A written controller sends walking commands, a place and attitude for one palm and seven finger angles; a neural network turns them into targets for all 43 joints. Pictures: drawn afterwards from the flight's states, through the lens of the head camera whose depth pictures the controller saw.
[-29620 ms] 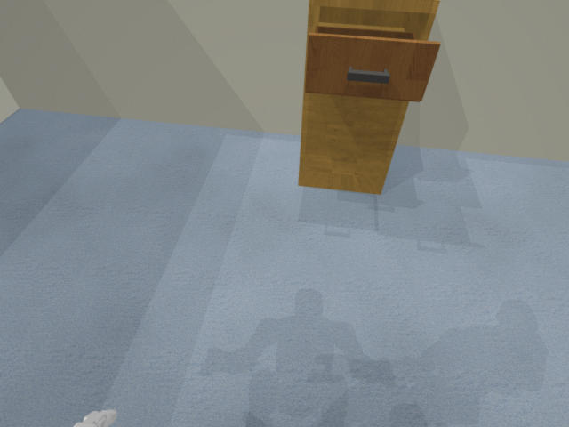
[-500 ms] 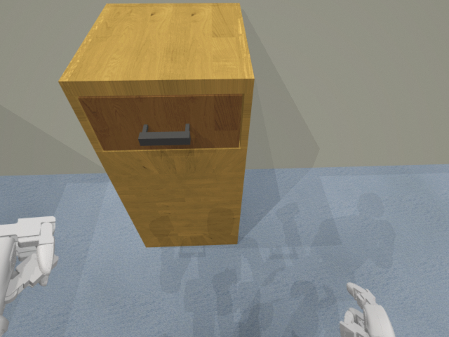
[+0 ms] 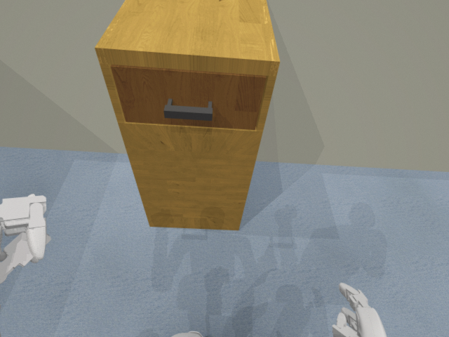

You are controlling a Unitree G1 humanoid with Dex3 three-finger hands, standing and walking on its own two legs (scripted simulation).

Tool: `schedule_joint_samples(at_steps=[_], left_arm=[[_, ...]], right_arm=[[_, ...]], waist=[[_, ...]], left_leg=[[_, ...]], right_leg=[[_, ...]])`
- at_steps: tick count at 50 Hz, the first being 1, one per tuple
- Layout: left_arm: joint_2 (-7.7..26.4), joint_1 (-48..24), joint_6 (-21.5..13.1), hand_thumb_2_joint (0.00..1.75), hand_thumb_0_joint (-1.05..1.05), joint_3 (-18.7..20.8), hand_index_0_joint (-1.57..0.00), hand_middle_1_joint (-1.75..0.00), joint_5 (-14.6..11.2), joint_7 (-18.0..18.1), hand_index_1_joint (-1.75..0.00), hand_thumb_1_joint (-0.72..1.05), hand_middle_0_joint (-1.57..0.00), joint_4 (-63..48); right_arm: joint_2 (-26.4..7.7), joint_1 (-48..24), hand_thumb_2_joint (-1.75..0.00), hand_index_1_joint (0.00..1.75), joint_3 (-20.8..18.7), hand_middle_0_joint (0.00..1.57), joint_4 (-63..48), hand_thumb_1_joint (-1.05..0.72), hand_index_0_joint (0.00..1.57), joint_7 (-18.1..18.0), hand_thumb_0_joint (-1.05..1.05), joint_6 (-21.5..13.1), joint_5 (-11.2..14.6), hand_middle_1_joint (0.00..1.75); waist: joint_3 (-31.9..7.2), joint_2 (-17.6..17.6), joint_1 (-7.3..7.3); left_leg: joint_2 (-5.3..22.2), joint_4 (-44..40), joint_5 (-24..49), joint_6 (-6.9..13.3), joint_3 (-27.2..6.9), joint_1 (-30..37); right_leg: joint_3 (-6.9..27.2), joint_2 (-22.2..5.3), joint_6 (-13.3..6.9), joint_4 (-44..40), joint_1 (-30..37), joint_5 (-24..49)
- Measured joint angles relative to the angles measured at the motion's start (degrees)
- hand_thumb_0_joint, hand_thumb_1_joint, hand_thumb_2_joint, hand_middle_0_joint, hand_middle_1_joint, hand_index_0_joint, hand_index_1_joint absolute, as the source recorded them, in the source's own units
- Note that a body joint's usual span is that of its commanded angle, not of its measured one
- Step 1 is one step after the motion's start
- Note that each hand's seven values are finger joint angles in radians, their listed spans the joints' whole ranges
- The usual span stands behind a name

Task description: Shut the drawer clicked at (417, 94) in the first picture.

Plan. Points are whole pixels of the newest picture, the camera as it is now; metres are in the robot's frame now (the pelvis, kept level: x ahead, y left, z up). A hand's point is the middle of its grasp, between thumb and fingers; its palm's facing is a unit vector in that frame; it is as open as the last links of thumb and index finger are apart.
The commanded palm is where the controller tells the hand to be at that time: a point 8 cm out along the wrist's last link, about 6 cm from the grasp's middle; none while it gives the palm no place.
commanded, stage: step back with the hand held close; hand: left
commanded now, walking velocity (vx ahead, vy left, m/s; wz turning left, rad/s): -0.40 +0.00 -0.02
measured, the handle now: (189, 108) +0.65 +0.13 +0.00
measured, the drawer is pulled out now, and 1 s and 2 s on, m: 0.00 0.00 0.00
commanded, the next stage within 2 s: stop stepping back and stand still in 0.34 s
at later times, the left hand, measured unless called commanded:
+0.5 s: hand out of the picture +0.06 +0.18 +0.19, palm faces +0.13 -0.77 -0.62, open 3.2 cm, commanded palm +0.01 +0.24 +0.19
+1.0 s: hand out of the picture -0.03 +0.24 +0.19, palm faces +0.37 -0.76 -0.53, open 3.2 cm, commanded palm -0.08 +0.27 +0.19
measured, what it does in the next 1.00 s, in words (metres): walks backwards: right foot, then left foot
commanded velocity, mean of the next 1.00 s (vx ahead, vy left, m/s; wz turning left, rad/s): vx -0.03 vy -0.01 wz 0.00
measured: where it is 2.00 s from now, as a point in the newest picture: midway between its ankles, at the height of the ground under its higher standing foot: outside the picture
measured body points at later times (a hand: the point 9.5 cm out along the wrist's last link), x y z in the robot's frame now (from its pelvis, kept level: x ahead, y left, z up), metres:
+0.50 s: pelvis -0.14 -0.03 +0.00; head -0.10 -0.01 +0.44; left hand +0.05 +0.22 +0.23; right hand +0.04 -0.27 -0.08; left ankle +0.04 +0.04 -0.71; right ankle -0.24 -0.11 -0.73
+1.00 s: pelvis -0.21 +0.00 +0.00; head -0.24 +0.00 +0.45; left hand -0.06 +0.28 +0.22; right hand -0.05 -0.22 -0.06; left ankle -0.15 +0.10 -0.72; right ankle -0.22 -0.10 -0.73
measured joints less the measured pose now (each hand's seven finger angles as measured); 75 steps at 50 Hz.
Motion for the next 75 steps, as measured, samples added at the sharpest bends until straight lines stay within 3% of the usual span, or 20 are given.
schedule_joint_samples(at_steps=[7, 14, 18, 21, 24, 28, 33, 36, 41, 46, 49, 51, 53, 55, 60, 62, 66, 72, 73, 75], left_arm=[[1.26, 1.73, -1.76, 0.9, 0.01, 4.04, -1.4, -1.6, -1.15, -0.16, -1.59, 0.89, -1.4, -0.12], [2.2, 0.78, -2.66, 0.9, 0.01, 1.42, -1.4, -1.6, -2.89, -1.25, -1.59, 0.89, -1.4, -2.72], [6.55, 0.81, -2.64, 0.9, 0.01, 2.96, -1.4, -1.6, -3.69, -2.18, -1.59, 0.89, -1.4, -5.87], [9.08, 2.04, -2.32, 0.9, 0.01, 4.63, -1.4, -1.6, -4.93, -3.32, -1.59, 0.89, -1.4, -7.18], [10.8, 7.15, -3.4, 0.9, 0.01, 7.47, -1.4, -1.59, -6.28, -3.67, -1.59, 0.88, -1.4, -7.99], [6.33, 10.83, -1.95, 0.9, 0.0, 8.68, -1.4, -1.59, -5.73, -2.05, -1.59, 0.88, -1.4, -4.03], [-4.34, -0.24, 2.68, 0.9, 0.0, 0.69, -1.4, -1.6, -2.91, 1.36, -1.59, 0.89, -1.4, 9.26], [-7.38, -5.35, 4.69, 0.9, 0.01, -3.49, -1.4, -1.6, -1.77, 1.74, -1.59, 0.89, -1.4, 12.14], [-1.94, -1.88, 3.45, 0.9, 0.02, -3.14, -1.4, -1.6, -1.1, 0.72, -1.59, 0.89, -1.4, 2.84], [3.37, 2.48, 0.65, 0.9, 0.01, 1.55, -1.4, -1.6, -1.8, 0.96, -1.59, 0.89, -1.4, -1.6], [3.69, 4.03, 0.74, 0.9, 0.01, 3.12, -1.4, -1.6, -1.69, 1.26, -1.59, 0.89, -1.4, 1.18], [2.51, 2.74, 1.42, 0.9, 0.01, 2.55, -1.4, -1.6, -1.57, 1.14, -1.59, 0.89, -1.4, 3.31], [-0.44, 0.65, 2.09, 0.9, 0.01, 0.69, -1.4, -1.6, -1.44, 0.6, -1.59, 0.89, -1.4, 5.1], [-3.1, -0.56, 2.87, 0.9, 0.01, -1.18, -1.4, -1.6, -1.13, 0.52, -1.59, 0.89, -1.4, 5.95], [-5.76, -2.28, 3.14, 0.9, 0.01, -4.24, -1.41, -1.6, -0.36, 1.54, -1.59, 0.89, -1.41, 1.56], [-4.11, -4.18, 2.16, 0.9, 0.01, -3.46, -1.41, -1.6, -0.03, 2.09, -1.59, 0.89, -1.41, -0.61], [1.95, -4.65, 0.18, 0.9, 0.01, 1.83, -1.41, -1.6, -0.01, 1.84, -1.59, 0.89, -1.41, -2.29], [3.85, 2.83, -0.79, 0.9, 0.01, 5.07, -1.4, -1.6, -1.32, 1.42, -1.59, 0.89, -1.4, -1.91], [4.34, 2.47, -0.99, 0.9, 0.01, 3.68, -1.4, -1.6, -0.52, 0.51, -1.59, 0.89, -1.4, 1.03], [2.27, -2.9, 2.53, 0.9, 0.0, -3.35, -1.4, -1.59, 1.28, -2.59, -1.59, 0.89, -1.39, 13.84]], right_arm=[[0.63, -0.87, -0.9, 0.3, -0.77, 0.2, 1.35, -0.9, 0.21, 0.57, 0.01, -1.3, -0.43, 0.3], [1.84, -7.44, -0.9, 0.3, -0.34, 0.2, 2.31, -0.9, 0.21, 2.42, 0.01, -3.63, -1.15, 0.3], [2.28, -11.03, -0.9, 0.3, 0.04, 0.2, 0.56, -0.9, 0.21, 3.63, 0.01, -3.39, -1.06, 0.3], [1.48, -11.2, -0.9, 0.3, -0.06, 0.2, -0.48, -0.9, 0.21, 4.05, 0.01, -2.42, -0.79, 0.3], [2.14, -7.04, -0.9, 0.3, 0.02, 0.2, 0.78, -0.9, 0.21, 3.75, 0.01, -0.03, 1.18, 0.3], [2.81, 0.41, -0.9, 0.3, -0.31, 0.2, 4.37, -0.9, 0.21, 2.51, 0.01, 2.41, 1.93, 0.3], [-1.91, 5.14, -0.9, 0.3, -1.76, 0.2, 7.09, -0.9, 0.21, -0.42, 0.01, -0.22, 1.9, 0.3], [-2.39, 3.6, -0.9, 0.3, -2.06, 0.2, 9.05, -0.9, 0.2, -1.03, 0.01, -0.69, 1.99, 0.3], [0.87, -0.21, -0.9, 0.3, -0.77, 0.2, 3.7, -0.91, 0.2, 0.8, 0.02, -4.36, 1.2, 0.3], [3.92, -0.12, -0.9, 0.3, 0.99, 0.2, 1.37, -0.9, 0.2, 1.93, 0.01, -5.15, 1.04, 0.3], [4.31, 0.8, -0.9, 0.3, 1.28, 0.2, 0.88, -0.9, 0.21, 1.54, 0.01, -3.5, 0.92, 0.3], [3.64, 0.34, -0.9, 0.3, 0.91, 0.2, 1.86, -0.9, 0.21, 1.44, 0.01, -2.31, 1.0, 0.3], [2.53, -0.38, -0.9, 0.3, 0.65, 0.2, 4.67, -0.9, 0.21, 1.53, 0.01, -1.61, 0.54, 0.3], [2.1, 0.29, -0.9, 0.3, 0.6, 0.2, 6.87, -0.9, 0.21, 1.41, 0.01, -1.17, 0.34, 0.3], [1.01, 2.51, -0.9, 0.3, 0.52, 0.2, 6.36, -0.9, 0.21, -0.44, 0.01, -3.24, -0.13, 0.3], [0.85, 1.19, -0.9, 0.3, -0.2, 0.2, 5.64, -0.9, 0.21, -0.96, 0.01, -4.9, -0.27, 0.3], [3.78, 0.04, -0.9, 0.3, -0.2, 0.2, 5.11, -0.9, 0.21, 0.71, 0.01, -6.33, 0.13, 0.3], [4.75, 2.27, -0.9, 0.3, 1.01, 0.2, 3.29, -0.9, 0.21, 2.17, 0.01, -5.43, 0.46, 0.3], [4.33, 2.69, -0.9, 0.3, 0.64, 0.2, 3.83, -0.9, 0.21, 2.82, 0.01, -5.62, 0.5, 0.3], [2.28, 1.64, -0.9, 0.3, -0.7, 0.2, 6.91, -0.9, 0.21, 4.1, 0.01, -3.58, 0.63, 0.3]], waist=[[-3.16, 0.12, 0.73], [-0.78, -1.97, 2.49], [2.99, -2.61, 1.77], [4.65, 1.42, 0.36], [2.29, 1.62, -0.2], [-6.03, -3.24, 2.17], [-9.88, -0.13, 1.77], [-6.99, -2.05, 1.7], [-1.21, -4.17, -0.45], [-2.13, -2.36, -1.13], [-4.08, -0.18, -0.69], [-4.07, 0.36, 1.02], [-2.64, 0.3, 2.63], [-2.76, -0.87, 3.47], [-3.15, -3.56, 2.78], [-0.97, -3.78, 1.31], [1.09, -5.38, -0.76], [-0.14, -1.63, -1.24], [-1.12, -1.43, -0.81], [-3.17, 1.01, 0.5]], left_leg=[[0.94, -3.45, 3.32, -0.23, -0.09, -4.17], [2.85, -12.67, 12.18, -1.64, 2.27, -7.72], [3.47, -13.89, 16.11, -1.98, 3.78, -8.94], [5.39, -13.67, 18.58, -2.75, 1.63, -9.08], [4.97, -1.85, 4.17, -5.78, -1.15, -11.46], [3.01, 17.31, -6.33, -7.72, -0.69, -9.72], [5.35, 4.67, -7.64, -5.49, 0.12, 4.84], [3.47, -1.24, -8.25, -5.95, 0.92, 8.35], [3.71, -3.69, -3.18, -5.17, 2.6, 9.96], [5.07, -4.4, -1.86, -5.22, 1.89, 8.83], [5.44, 0.93, -9.09, -5.35, 1.77, 5.03], [5.04, 12.65, -16.07, -5.8, 0.95, -0.85], [4.64, 24.7, -14.63, -6.43, 0.23, -4.73], [5.02, 27.6, -13.73, -6.53, 0.87, -5.39], [7.17, 7.1, -15.73, -5.24, 1.56, 4.88], [6.94, 5.91, -8.79, -6.15, 1.28, 4.64], [6.34, 3.86, -6.86, -6.94, 2.16, 6.1], [8.69, 1.1, -6.14, -8.18, 2.02, 6.14], [8.23, 3.49, -7.38, -8.0, 2.37, 4.47], [7.93, 8.87, -14.39, -8.22, 2.13, 1.05]], right_leg=[[2.5, 0.5, -0.22, 1.97, 7.3, -7.18], [1.15, -0.23, -0.29, -7.29, 12.81, -10.87], [0.26, -0.49, 0.31, -6.36, 11.36, -12.25], [-1.98, 2.09, -2.49, -4.93, 11.05, -12.73], [-3.03, 2.63, -3.55, -6.62, 13.39, -10.39], [0.07, -0.96, -3.53, -7.6, 14.16, -9.85], [-2.63, -2.43, -1.87, -7.36, 14.29, -9.79], [-3.66, -4.98, -0.42, -4.3, 13.25, -10.1], [-1.31, -4.66, 1.1, 11.1, 4.51, -12.32], [-4.82, -4.11, -0.4, 7.64, 2.29, -12.24], [-6.27, -3.52, -2.13, 0.93, 5.75, -14.11], [-4.9, -3.34, -3.94, -1.76, 4.99, -9.67], [-5.07, -3.9, -3.73, -1.88, 4.82, -1.52], [-5.14, -4.63, -2.75, -2.16, 5.2, -1.79], [-5.85, -5.73, -3.05, 2.32, 2.74, -7.87], [-4.01, -5.33, -2.37, 11.98, -1.22, -14.05], [-2.26, -4.73, -0.84, 26.76, -7.63, -12.48], [-6.08, -5.26, -0.16, 5.97, -1.3, -8.17], [-6.15, -6.5, -0.75, 2.45, 0.32, -1.59], [-6.16, -7.3, -0.94, 3.39, -0.8, -3.44]])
